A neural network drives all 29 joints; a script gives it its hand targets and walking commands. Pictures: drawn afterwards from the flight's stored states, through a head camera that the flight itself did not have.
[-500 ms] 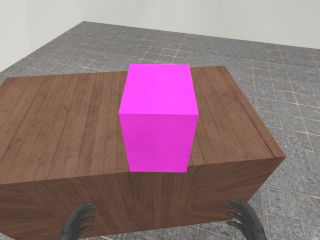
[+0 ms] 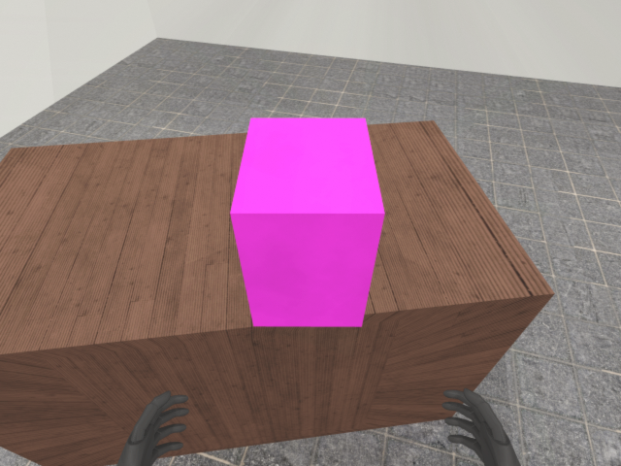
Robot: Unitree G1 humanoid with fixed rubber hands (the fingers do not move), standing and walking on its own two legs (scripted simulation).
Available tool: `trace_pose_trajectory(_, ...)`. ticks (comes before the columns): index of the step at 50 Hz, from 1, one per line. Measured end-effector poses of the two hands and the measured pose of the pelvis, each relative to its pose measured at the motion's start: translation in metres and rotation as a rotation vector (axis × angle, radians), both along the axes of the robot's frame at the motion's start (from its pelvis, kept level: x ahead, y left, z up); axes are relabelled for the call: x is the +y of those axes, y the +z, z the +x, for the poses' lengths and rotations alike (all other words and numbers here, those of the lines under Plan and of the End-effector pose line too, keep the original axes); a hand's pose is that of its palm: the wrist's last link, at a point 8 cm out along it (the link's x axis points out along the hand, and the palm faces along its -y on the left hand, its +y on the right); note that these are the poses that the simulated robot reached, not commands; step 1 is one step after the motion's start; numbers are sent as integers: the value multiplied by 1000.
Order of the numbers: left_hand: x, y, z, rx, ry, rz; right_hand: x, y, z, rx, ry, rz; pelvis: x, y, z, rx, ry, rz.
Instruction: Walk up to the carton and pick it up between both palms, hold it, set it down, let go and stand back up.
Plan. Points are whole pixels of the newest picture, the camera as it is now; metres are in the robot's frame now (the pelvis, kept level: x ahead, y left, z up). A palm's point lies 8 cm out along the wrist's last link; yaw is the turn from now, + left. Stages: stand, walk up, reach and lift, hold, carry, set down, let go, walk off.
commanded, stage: set down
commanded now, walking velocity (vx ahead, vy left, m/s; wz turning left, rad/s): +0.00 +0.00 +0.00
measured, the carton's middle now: (307, 225) +0.48 +0.04 +0.04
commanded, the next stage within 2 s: let go in 0.26 s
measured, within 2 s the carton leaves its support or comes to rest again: neither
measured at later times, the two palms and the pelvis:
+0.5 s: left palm out of the picture +0.16 +0.23 -0.08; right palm (503, 465) +0.17 -0.22 -0.08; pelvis +0.00 +0.00 +0.00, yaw +0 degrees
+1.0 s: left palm out of the picture +0.14 +0.28 -0.08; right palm out of the picture +0.13 -0.31 -0.08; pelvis +0.01 -0.01 -0.01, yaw +0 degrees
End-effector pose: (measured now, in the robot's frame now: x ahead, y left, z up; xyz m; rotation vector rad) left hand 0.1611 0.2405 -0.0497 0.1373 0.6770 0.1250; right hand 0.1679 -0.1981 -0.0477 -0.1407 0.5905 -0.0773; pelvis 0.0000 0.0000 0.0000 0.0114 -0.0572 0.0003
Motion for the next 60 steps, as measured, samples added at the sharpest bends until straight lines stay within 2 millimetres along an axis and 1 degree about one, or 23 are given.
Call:
trace_pose_trajectory(11,2,-20,-3,98,-17,2,-4,-14,-1,57,8,-22,7,-1,3,-5,-2,-3)
trace_pose_trajectory(18,-2,-20,5,83,-15,20,-8,-22,2,88,27,-21,7,-1,4,7,-1,-6)
trace_pose_trajectory(21,-3,-23,3,107,-12,28,-12,-27,1,106,33,-24,7,-1,4,6,2,-6)
trace_pose_trajectory(26,-7,-30,-4,153,-7,18,-19,-29,0,107,34,-34,3,-1,5,7,5,-3)
trace_pose_trajectory(34,-13,-32,0,128,6,21,-27,-29,2,118,59,-49,-7,-2,2,10,12,1)
trace_pose_trajectory(41,-23,-36,-5,145,-5,16,-37,-30,-3,118,53,-65,-12,-3,1,8,18,1)
trace_pose_trajectory(42,-21,-36,-7,142,-12,30,-42,-31,-5,138,54,-87,-12,-4,1,15,16,-2)
trace_pose_trajectory(44,-9,-36,-10,137,-15,69,-59,-36,-11,192,32,-136,-12,-5,2,22,12,-10)
trace_pose_trajectory(48,28,-30,-17,140,2,158,-96,-36,-27,265,-37,-212,-11,-7,7,32,7,-12)
trace_pose_trajectory(51,49,-26,-19,155,10,204,-114,-35,-36,303,-65,-249,-9,-7,10,40,5,-11)
trace_pose_trajectory(53,57,-25,-19,168,7,221,-120,-36,-41,332,-76,-259,-8,-7,11,45,4,-14)
trace_pose_trajectory(55,62,-26,-19,185,3,227,-122,-37,-45,360,-85,-259,-6,-6,12,47,2,-16)
trace_pose_trajectory(60,69,-32,-19,220,-7,226,-113,-40,-50,397,-86,-248,1,-5,14,45,-7,-17)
